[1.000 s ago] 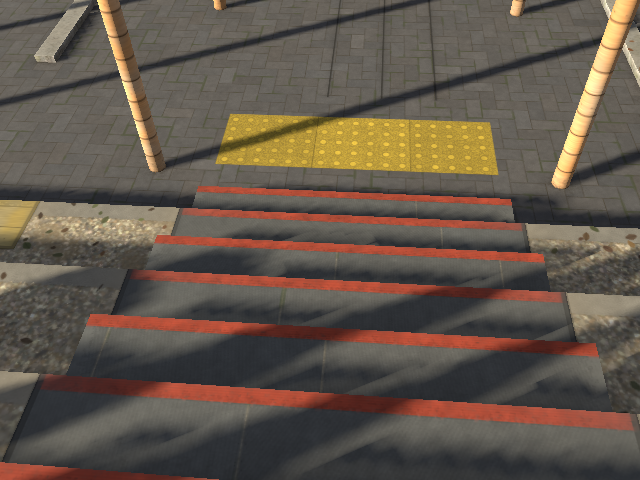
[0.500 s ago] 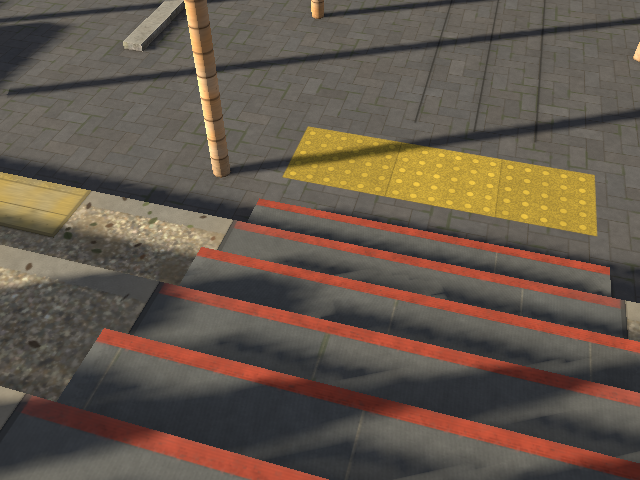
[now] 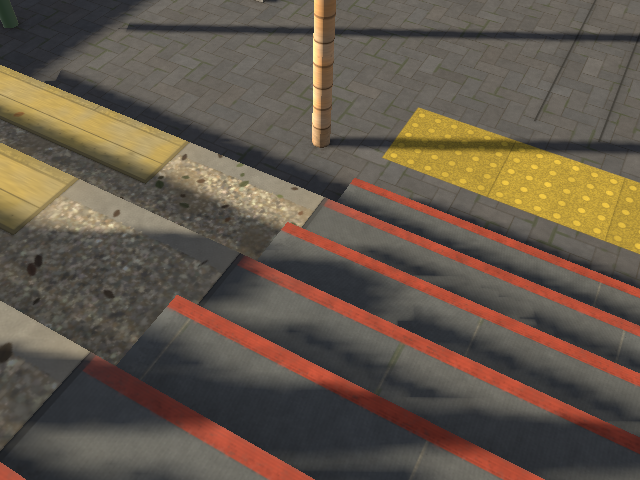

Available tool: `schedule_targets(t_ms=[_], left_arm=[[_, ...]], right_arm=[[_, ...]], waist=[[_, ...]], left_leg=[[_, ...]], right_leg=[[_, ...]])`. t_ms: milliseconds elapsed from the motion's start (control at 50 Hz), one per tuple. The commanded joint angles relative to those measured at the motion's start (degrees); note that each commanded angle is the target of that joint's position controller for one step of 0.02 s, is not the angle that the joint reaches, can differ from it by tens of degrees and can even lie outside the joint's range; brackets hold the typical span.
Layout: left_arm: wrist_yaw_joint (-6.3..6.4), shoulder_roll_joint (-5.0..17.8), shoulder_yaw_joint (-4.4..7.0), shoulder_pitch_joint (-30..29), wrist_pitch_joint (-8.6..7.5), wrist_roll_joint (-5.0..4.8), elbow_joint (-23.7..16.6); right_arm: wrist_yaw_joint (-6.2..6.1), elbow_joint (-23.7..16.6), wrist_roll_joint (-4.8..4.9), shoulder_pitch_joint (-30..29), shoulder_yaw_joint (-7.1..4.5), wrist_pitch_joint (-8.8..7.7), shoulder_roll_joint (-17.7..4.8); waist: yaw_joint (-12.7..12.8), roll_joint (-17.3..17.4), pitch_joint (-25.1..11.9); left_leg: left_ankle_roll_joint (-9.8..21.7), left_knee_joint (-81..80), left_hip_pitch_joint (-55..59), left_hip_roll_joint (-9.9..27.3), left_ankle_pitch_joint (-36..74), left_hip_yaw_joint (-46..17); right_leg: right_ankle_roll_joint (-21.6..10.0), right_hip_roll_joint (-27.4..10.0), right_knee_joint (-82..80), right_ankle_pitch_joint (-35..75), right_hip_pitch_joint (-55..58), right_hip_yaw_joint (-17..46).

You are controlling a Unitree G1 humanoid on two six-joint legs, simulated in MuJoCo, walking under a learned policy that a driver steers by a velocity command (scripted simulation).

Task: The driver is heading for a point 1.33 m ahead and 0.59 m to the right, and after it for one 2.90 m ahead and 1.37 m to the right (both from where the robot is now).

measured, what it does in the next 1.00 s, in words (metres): steps on the spot, turning right: right foot, then left foot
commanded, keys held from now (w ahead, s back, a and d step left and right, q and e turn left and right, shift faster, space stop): e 0.46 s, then w+e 0.48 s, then w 0.06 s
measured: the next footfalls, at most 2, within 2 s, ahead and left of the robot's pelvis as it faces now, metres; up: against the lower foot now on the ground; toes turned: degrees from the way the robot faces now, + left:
right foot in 0.14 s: +0.00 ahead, -0.11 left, +0.00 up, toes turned -10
left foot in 0.62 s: +0.03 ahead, +0.10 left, +0.00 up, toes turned -20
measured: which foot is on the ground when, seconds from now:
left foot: down 0.00-0.16, up 0.18-0.60, down 0.62-1.00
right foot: up 0.00-0.12, down 0.14-0.62, up 0.64-1.00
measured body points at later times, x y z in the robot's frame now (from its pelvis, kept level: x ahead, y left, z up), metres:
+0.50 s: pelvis -0.01 -0.02 +0.01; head +0.00 -0.03 +0.46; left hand +0.17 +0.22 -0.09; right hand +0.11 -0.30 -0.08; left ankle +0.01 +0.11 -0.67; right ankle -0.04 -0.10 -0.71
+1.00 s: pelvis +0.08 -0.04 +0.00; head +0.08 -0.04 +0.45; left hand +0.32 +0.07 -0.13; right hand -0.10 -0.16 -0.15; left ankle -0.01 +0.11 -0.71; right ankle +0.14 -0.28 -0.69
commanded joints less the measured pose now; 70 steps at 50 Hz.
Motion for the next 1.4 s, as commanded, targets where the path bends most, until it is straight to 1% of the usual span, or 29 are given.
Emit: schedule_targets(t_ms=[20, 60, 140, 160, 180, 220, 260, 300, 460, 500, 580, 620, 640, 660, 700, 740, 800, 920, 960, 1020, 1140, 1200, 1220, 1240, 1260, 1280, 1300, 1360, 1400], left_arm=[[1.25, -1.71, -0.65, 10.27, 0.10, 1.66, -0.63], [0.70, -2.65, -0.40, 14.01, 0.01, 1.62, -0.89], [3.05, 5.10, 2.91, 7.45, -0.98, 0.18, -7.71], [4.72, 10.18, 4.32, 7.83, -1.44, 0.15, -7.73], [5.69, 16.49, 5.83, 10.17, -2.44, 0.46, -8.81], [1.31, 11.77, 4.77, 14.84, -4.51, 3.39, -6.84], [-0.25, 8.61, 3.87, 3.75, -3.09, 0.13, -9.22], [-0.43, 8.08, 3.68, -0.69, -1.60, 1.02, -11.59], [-0.48, 10.26, 4.06, 3.76, -2.03, 0.81, -14.34], [-0.86, 9.77, 4.08, 5.71, -1.89, 0.34, -14.64], [-1.61, 10.08, 3.52, -3.14, -0.79, -0.44, -16.30], [-1.94, 5.48, 2.25, -2.21, -0.36, 1.17, -15.41], [-2.09, 1.70, 1.32, -1.03, -0.75, 0.66, -18.90], [-1.50, 3.86, 1.44, -2.64, -1.16, 2.63, -17.70], [0.70, 6.12, 2.12, -0.01, -0.25, 1.82, -12.77], [-1.76, 3.28, 0.48, 5.30, 0.21, 3.64, -8.83], [-5.93, 2.79, 0.12, -0.51, -0.10, 2.56, -9.73], [-3.12, 0.59, -0.93, -9.92, -0.41, 2.80, -10.50], [-3.01, 0.34, -1.18, -11.61, -0.39, 2.60, -9.45], [-2.89, 1.33, -1.51, -12.59, 1.09, 3.41, -10.47], [-2.67, 0.14, -3.01, -19.68, 1.57, 4.15, -9.94], [-1.30, 6.81, 0.60, 1.98, 0.25, 2.57, -0.95], [-1.16, 12.31, 2.87, 12.89, -0.05, 3.36, 1.61], [-1.00, 15.90, 3.44, 28.70, 0.84, 4.87, 6.01], [-1.63, 15.04, 4.15, 35.26, 0.85, 5.66, 8.07], [-1.56, 15.57, 5.16, 29.89, 0.14, 2.66, 8.68], [-1.52, 11.98, 4.07, 20.82, 0.02, 1.47, 6.08], [-0.83, -3.54, -1.93, 3.49, -1.34, 3.96, 1.62], [-0.10, -0.69, -1.71, 4.57, -3.10, 1.76, 1.80]], right_arm=[[-0.89, -1.14, 0.60, 0.08, -1.82, -0.44, -6.97], [-2.03, -3.40, -1.55, -6.26, -2.84, -0.89, -9.96], [-4.19, -2.95, -0.45, -3.14, -4.65, -1.48, -13.50], [-4.30, -4.51, 0.27, -0.29, -4.49, -1.59, -10.43], [-4.26, -9.89, 0.94, -0.38, -3.61, -1.84, -6.39], [-4.16, -13.19, 3.06, -9.37, -2.90, -1.36, -5.71], [-5.27, -11.85, -0.47, -5.60, -3.77, 0.45, -8.89], [-5.31, -11.66, -2.45, -1.16, -2.76, 1.39, -7.28], [-3.66, -14.90, -1.12, -3.10, -0.04, 4.50, -5.74], [-3.67, -15.13, -1.76, -4.55, 0.39, 3.92, -6.03], [-2.11, -13.45, -1.11, 0.30, 0.59, 1.11, -5.34], [-2.49, -11.17, -2.07, 9.61, -0.59, -0.05, -7.29], [-3.12, -10.33, -3.77, 17.28, -2.81, -1.21, -15.00], [-2.24, -9.69, -5.82, 14.95, -2.54, -0.87, -13.07], [-1.10, -10.95, -1.87, 5.00, -0.89, -0.52, -5.73], [-2.16, -9.49, -1.87, 4.03, 0.72, -0.78, -0.47], [-3.82, -5.85, -4.17, 9.35, 0.56, -2.10, -4.85], [-4.15, 5.15, -4.08, 24.36, 2.82, -3.00, -1.83], [-3.01, 5.20, -4.20, 23.23, 3.70, -2.62, -1.28], [-1.08, 7.23, -4.63, 21.83, 3.68, -2.22, -2.33], [-2.91, 12.71, -3.65, 25.33, 1.94, -0.09, -4.59], [-0.20, 12.19, -5.55, 21.29, 0.39, 1.61, -9.81], [1.85, 13.19, -7.56, 25.89, 1.20, 1.88, -6.37], [4.14, 14.28, -4.85, 37.29, 2.50, 1.59, 1.90], [5.12, 9.62, -1.62, 28.16, 1.42, 0.11, -3.19], [4.70, 2.28, -0.08, 11.34, 1.77, -2.01, -2.99], [2.85, 0.96, 0.04, 5.20, 0.64, -2.70, -7.47], [0.44, 2.54, -3.64, 10.23, 1.95, -1.68, -1.24], [1.03, 2.78, -4.31, 8.62, 1.86, -0.05, -0.90]], waist=[[3.08, 4.86, -3.75], [5.78, 2.77, -3.50], [1.88, 7.76, -4.40], [-0.34, -2.55, -5.09], [-0.94, -17.76, -6.14], [5.18, -5.28, -3.04], [-0.15, -1.20, -3.21], [-3.00, 0.09, -6.11], [2.75, -5.28, -5.71], [5.48, -5.78, -5.06], [0.56, -4.25, -2.18], [-3.55, 1.06, -4.82], [-4.19, 14.64, -4.89], [-4.18, 2.42, -0.91], [-0.40, 2.85, -0.52], [1.58, 5.31, -1.24], [-1.47, 2.75, 0.08], [-6.82, 6.27, 3.76], [-5.67, 4.09, 4.67], [-3.56, 4.38, 9.56], [-7.68, 0.98, 10.68], [2.69, -2.97, 1.32], [5.38, -6.41, -7.33], [4.39, -14.99, -28.24], [10.74, -8.13, -28.57], [12.70, -10.16, -14.44], [10.15, -0.21, -5.21], [-3.72, 3.17, 5.40], [-2.86, -0.94, 4.89]], left_leg=[[11.53, -18.71, -4.53, 14.63, 14.31, -11.65], [8.40, -14.71, -11.61, 11.21, 10.77, -3.01], [8.91, -4.34, -0.48, 16.89, 14.57, -6.87], [4.57, 6.55, -1.54, 11.18, 5.68, -0.70], [-1.53, 21.03, -14.40, -0.89, -21.78, 7.87], [-3.22, 33.25, -26.88, -2.43, -25.76, -9.26], [-5.04, 36.40, -24.62, -0.86, -15.46, -10.40], [-6.05, 38.50, -16.19, -1.65, -6.22, -7.71], [-7.12, 14.40, -7.50, -2.75, -13.71, -3.75], [-5.98, 8.39, -8.03, -3.12, -17.29, -4.70], [-0.90, -11.24, 11.26, -7.16, -8.95, -0.63], [5.26, -14.69, 30.56, 0.82, -0.97, -9.43], [23.75, -21.38, 39.56, 18.91, 9.81, -38.39], [26.06, -25.97, 39.13, 24.76, 9.76, -41.47], [17.02, -27.44, 31.71, 16.57, 1.00, -24.98], [11.11, -24.47, 22.36, 9.19, 12.65, -12.48], [12.14, -24.42, 18.47, 8.65, 19.56, -4.62], [12.20, -18.86, 35.08, 12.48, 18.11, -4.93], [11.04, -18.18, 19.50, 8.27, 12.04, 1.74], [11.18, -17.21, 15.06, 12.13, 6.44, -1.51], [10.07, -9.53, 25.03, 12.25, 5.98, -2.40], [6.71, 14.01, 18.06, 7.47, 15.88, 3.37], [2.69, 30.41, 2.79, 5.18, 4.66, 4.12], [-1.31, 58.05, -4.86, -2.85, -30.51, 2.59], [-2.51, 69.49, -16.39, -6.07, -32.62, -5.02], [-1.38, 69.84, -35.72, -2.89, -31.21, -4.84], [0.31, 65.62, -33.91, 1.25, -25.77, -6.26], [5.90, 33.39, -13.69, 8.10, 1.40, -13.45], [4.76, 21.13, -8.21, 5.85, 9.06, -9.14]], right_leg=[[2.65, -2.74, 2.67, 7.45, 7.40, 1.49], [1.43, 0.79, 0.24, 21.49, 14.24, -2.97], [-0.67, 4.23, -22.78, 26.12, 13.76, -5.81], [-4.73, 0.99, -30.31, 56.07, 15.88, 0.97], [-18.62, -12.54, -40.01, 82.45, 22.63, 24.18], [-25.31, -20.36, -40.71, 75.50, 24.89, 31.77], [-21.74, -16.45, -36.39, 69.30, 18.78, 24.90], [-18.38, -10.83, -34.34, 71.22, 10.14, 17.62], [-21.52, -10.67, -37.39, 48.72, 11.11, 27.17], [-22.04, -10.30, -41.32, 22.01, 13.98, 33.44], [-21.08, -4.20, -41.75, 4.15, 2.85, 33.51], [-16.55, 1.34, -26.13, 5.39, -10.59, 29.23], [-8.13, 13.51, -8.01, 3.41, -29.64, 17.28], [-6.18, 8.10, -2.38, 8.97, -38.10, 21.48], [-2.84, 3.40, 2.44, 21.30, -33.43, 16.24], [-3.25, 1.27, 7.66, 32.29, -24.41, 11.15], [-3.71, -0.83, 8.22, 38.97, -24.34, 6.34], [-2.83, -3.45, -16.91, 57.65, -37.26, 10.08], [-3.64, -2.30, -28.03, 69.91, -19.15, 3.06], [-4.76, -3.58, -28.94, 61.94, -13.70, 4.50], [-4.58, -3.36, -39.40, 49.47, -7.81, 2.07], [-5.23, 0.63, -46.04, 53.56, 24.19, -4.25], [-9.91, -3.16, -35.11, 65.78, 47.84, -0.60], [-20.18, -14.26, -21.06, 99.63, 73.23, 10.85], [-24.26, -18.26, -23.57, 103.50, 77.17, 22.03], [-25.65, -19.85, -32.61, 68.29, 67.37, 26.62], [-22.45, -18.44, -37.85, 52.57, 47.81, 23.76], [-18.44, -13.95, -45.18, 43.79, 6.08, 16.61], [-21.10, -11.31, -49.63, 37.98, -2.12, 14.99]])
Keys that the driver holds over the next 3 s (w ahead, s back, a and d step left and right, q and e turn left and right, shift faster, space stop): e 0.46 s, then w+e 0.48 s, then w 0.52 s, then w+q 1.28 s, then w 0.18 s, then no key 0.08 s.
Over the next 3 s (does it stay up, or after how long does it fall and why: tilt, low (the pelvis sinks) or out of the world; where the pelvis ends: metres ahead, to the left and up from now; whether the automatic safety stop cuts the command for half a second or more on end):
stays up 1.04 -0.53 -0.53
